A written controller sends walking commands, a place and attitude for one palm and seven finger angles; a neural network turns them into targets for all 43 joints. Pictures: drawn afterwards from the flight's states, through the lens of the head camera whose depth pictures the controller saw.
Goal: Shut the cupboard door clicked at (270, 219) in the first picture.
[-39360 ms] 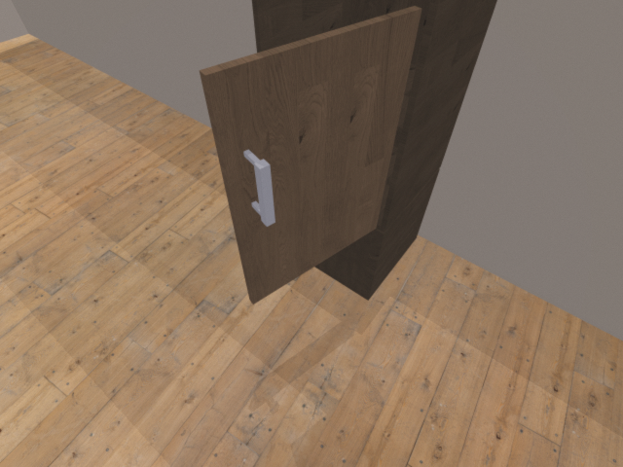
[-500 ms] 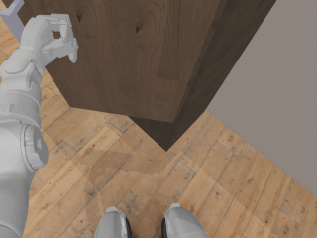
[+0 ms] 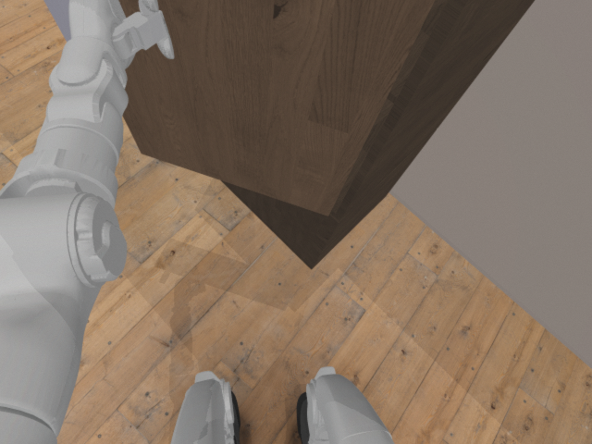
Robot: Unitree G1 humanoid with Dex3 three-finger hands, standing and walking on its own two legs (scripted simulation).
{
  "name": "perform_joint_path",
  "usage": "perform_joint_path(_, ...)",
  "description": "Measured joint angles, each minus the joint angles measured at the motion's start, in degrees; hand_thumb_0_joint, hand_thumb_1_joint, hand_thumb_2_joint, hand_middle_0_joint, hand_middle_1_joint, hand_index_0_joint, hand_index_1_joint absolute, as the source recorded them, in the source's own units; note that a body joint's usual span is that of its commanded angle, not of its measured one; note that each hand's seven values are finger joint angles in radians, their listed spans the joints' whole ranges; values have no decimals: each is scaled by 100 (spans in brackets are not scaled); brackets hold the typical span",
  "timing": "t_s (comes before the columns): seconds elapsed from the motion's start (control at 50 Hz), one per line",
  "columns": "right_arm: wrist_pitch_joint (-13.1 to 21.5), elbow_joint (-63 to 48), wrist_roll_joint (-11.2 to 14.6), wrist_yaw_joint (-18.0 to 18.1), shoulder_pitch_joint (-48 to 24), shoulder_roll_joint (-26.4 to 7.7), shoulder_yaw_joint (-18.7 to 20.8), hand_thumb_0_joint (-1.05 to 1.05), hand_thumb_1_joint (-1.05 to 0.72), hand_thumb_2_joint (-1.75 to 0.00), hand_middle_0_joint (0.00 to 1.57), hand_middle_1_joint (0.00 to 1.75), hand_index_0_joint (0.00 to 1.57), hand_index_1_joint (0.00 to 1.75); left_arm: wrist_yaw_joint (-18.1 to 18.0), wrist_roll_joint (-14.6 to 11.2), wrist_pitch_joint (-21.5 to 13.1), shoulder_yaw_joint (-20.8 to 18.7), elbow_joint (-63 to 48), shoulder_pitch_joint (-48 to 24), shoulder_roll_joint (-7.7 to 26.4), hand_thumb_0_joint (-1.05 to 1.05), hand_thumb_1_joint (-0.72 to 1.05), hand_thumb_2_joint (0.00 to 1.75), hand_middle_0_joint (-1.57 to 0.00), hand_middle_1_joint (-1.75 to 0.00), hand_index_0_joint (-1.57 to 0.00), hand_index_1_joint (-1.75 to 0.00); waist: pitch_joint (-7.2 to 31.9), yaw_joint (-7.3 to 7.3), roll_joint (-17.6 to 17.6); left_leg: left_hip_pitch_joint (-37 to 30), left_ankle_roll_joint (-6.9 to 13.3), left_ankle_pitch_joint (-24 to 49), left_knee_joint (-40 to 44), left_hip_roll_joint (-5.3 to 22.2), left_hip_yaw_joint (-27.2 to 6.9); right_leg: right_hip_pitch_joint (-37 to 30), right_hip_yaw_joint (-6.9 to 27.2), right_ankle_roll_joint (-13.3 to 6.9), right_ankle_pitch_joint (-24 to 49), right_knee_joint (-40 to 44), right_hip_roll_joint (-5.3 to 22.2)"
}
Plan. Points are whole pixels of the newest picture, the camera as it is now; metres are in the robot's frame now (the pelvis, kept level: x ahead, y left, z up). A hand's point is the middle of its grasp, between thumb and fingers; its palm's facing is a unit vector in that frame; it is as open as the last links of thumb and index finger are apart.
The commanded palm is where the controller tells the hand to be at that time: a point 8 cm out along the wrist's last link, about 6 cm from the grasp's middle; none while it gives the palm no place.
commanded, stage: pull the fist back off the door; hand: left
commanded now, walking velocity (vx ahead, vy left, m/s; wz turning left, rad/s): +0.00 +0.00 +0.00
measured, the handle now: out of the picture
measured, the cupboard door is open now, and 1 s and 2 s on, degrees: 27 26 26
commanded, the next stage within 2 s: draw the hand back to the body in 0.76 s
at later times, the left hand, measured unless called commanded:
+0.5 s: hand (172, 60) +0.54 +0.09 +0.13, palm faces +0.08 -1.00 -0.03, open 3.1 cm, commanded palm +0.49 +0.13 +0.13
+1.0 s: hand (156, 89) +0.48 +0.10 +0.15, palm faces +0.07 -1.00 -0.01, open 3.1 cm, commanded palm +0.43 +0.15 +0.15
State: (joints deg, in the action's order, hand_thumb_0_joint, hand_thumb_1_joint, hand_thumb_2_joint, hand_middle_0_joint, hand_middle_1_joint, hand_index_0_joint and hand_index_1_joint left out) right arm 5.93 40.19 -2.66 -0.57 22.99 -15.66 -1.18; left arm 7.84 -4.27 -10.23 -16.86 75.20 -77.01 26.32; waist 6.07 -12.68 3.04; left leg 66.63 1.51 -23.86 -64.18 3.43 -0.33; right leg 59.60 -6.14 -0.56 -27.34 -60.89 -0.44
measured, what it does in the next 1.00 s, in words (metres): stands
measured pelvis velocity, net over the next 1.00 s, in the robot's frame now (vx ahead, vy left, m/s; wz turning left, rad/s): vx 0.03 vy -0.02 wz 0.00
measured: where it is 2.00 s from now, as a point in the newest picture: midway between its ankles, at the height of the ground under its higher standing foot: outside the picture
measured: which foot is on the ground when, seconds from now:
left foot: down 0.00-1.00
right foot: down 0.00-1.00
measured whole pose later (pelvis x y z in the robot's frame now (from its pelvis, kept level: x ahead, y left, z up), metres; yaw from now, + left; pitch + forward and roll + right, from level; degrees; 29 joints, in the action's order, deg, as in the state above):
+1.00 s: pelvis +0.03 -0.02 +0.05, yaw +0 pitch +14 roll +0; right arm -0.8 37.1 0.5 -1.6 18.1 -13.4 0.2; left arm -0.2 -5.6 -23.0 -13.6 55.6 -40.5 12.5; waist 6.9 -5.4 2.1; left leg 41.3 -0.3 -21.3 -49.0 3.3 2.9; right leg 37.4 -3.0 -2.0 -25.6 -49.4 -0.8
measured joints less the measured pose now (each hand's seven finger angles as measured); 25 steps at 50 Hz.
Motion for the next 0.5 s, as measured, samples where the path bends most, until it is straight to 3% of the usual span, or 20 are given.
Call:
perform_joint_path(0.06,-56,-94,-206,-276,121,97,14,0,-90,-90,20,30,21,30,-1263,468,-251,-173,-240,227,-360,3,88,94,-130,-150,-130,-150,86,-26,28,-12,-17,8,40,2,20,13,21,-11,-5,8,-1)
perform_joint_path(0.12,-215,-137,-255,-447,183,203,-8,0,-90,-90,20,30,21,30,-1702,862,-506,-209,-284,527,-408,2,90,94,-130,-150,-130,-150,95,-94,57,-176,-35,7,138,33,68,-108,71,-33,4,80,-31)
perform_joint_path(0.16,-334,-152,-216,-474,240,259,-20,0,-90,-90,20,30,21,30,-1644,913,-571,-189,-259,733,-386,1,90,93,-130,-150,-130,-150,71,-117,84,-362,-48,24,263,56,105,-266,108,-47,35,194,-56)
perform_joint_path(0.32,-553,-144,-50,-388,535,244,6,0,-90,-90,20,30,21,30,-1291,508,-913,-476,-384,1593,-570,2,90,91,-130,-150,-130,-150,53,-1,115,-1266,-109,135,919,114,282,-1045,281,-88,180,773,-130)
perform_joint_path(0.5,-713,-155,92,-310,436,53,234,0,-90,-90,20,30,21,30,-1042,202,-1217,-119,-994,2616,-950,2,90,90,-130,-150,-130,-150,50,321,-5,-1954,-172,191,1323,74,304,-1690,297,-137,181,1087,-112)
